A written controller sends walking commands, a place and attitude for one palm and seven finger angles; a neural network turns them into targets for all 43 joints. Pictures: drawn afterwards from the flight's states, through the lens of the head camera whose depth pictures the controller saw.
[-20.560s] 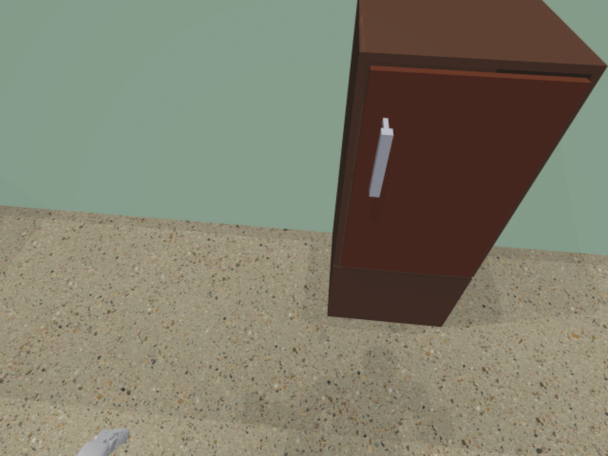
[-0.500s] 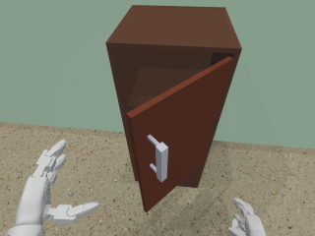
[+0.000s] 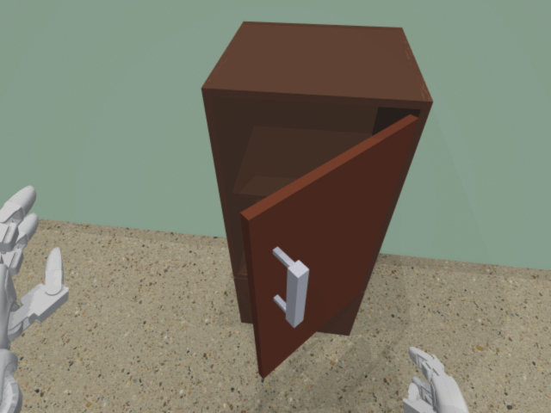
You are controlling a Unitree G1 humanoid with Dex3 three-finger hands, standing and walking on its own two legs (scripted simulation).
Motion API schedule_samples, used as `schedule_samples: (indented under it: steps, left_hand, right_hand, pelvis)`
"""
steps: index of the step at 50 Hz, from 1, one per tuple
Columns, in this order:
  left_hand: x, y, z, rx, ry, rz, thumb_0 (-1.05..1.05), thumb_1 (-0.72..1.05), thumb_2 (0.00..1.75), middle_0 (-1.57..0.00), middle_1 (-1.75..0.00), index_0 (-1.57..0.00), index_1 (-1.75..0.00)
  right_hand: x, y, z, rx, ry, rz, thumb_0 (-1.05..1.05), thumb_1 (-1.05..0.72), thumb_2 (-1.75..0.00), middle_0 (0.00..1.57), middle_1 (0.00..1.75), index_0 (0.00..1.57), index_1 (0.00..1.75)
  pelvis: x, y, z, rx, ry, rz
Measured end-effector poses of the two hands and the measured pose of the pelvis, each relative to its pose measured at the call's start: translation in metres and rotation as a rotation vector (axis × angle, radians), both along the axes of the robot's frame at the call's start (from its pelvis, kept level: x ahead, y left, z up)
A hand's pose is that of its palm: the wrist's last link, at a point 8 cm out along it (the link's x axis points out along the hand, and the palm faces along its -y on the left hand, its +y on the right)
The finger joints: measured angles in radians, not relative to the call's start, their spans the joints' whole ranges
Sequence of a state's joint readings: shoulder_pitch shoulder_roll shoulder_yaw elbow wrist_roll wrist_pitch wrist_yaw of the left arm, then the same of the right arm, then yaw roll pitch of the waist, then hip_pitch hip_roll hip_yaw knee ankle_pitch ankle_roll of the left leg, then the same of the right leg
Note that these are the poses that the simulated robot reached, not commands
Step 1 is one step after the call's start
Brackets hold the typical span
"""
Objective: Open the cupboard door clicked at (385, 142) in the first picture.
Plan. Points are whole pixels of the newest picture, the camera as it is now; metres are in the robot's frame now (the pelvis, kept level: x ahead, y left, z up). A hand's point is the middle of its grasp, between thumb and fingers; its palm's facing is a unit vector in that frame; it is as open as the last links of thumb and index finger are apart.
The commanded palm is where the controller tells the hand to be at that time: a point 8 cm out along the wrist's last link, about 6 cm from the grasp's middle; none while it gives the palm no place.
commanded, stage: draw the hand back to the body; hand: left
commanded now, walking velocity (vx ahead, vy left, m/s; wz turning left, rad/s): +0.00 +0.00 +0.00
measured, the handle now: (287, 288) +0.31 +0.03 +0.00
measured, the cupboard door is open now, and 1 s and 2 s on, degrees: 48 48 48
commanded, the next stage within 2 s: step back with the hand held close in 0.28 s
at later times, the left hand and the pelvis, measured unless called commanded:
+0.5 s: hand (79, 300) +0.18 +0.24 +0.16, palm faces +0.46 -0.79 -0.41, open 7.4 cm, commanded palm +0.13 +0.27 +0.17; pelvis -0.01 -0.03 +0.00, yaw +0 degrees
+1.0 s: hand (63, 331) +0.15 +0.24 +0.16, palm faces +0.34 -0.81 -0.48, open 7.4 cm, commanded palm +0.09 +0.28 +0.17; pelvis -0.06 -0.01 -0.01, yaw -2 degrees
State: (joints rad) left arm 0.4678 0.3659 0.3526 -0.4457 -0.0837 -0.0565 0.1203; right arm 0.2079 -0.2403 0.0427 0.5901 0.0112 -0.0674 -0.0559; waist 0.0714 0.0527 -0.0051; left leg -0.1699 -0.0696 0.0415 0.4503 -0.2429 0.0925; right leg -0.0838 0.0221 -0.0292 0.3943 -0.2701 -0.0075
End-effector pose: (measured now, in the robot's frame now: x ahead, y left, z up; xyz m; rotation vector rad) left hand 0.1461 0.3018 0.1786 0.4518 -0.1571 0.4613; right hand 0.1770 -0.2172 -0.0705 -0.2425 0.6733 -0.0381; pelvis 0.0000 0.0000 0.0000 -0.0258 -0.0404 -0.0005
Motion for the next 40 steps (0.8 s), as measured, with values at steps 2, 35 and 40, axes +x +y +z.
schedule_samples:
  steps: [2, 35, 40]
  left_hand:
    - [-0.001, -0.003, -0.002, -0.013, 0.003, -0.003, 0.01, 0.80, 0.85, -0.20, -0.30, -0.20, -0.31]
    - [0.005, -0.047, -0.012, 0.058, 0.097, -0.113, 0.01, 0.89, 0.89, -0.21, -0.30, -0.21, -0.31]
    - [0.002, -0.042, -0.005, 0.103, 0.072, -0.145, 0.01, 0.89, 0.89, -0.21, -0.30, -0.21, -0.31]
  right_hand:
    - [-0.002, -0.003, 0.000, 0.000, 0.003, -0.002, 0.01, -0.91, -0.90, 0.20, 0.30, 0.20, 0.30]
    - [-0.035, -0.063, -0.007, -0.025, 0.078, -0.146, 0.01, -0.91, -0.90, 0.20, 0.30, 0.20, 0.30]
    - [-0.048, -0.067, -0.003, -0.044, 0.091, -0.189, 0.01, -0.91, -0.90, 0.20, 0.30, 0.20, 0.30]
  pelvis:
    - [-0.002, -0.001, 0.001, 0.001, -0.003, 0.000]
    - [-0.019, -0.031, 0.001, 0.007, 0.046, -0.027]
    - [-0.027, -0.028, -0.001, 0.008, 0.050, -0.036]
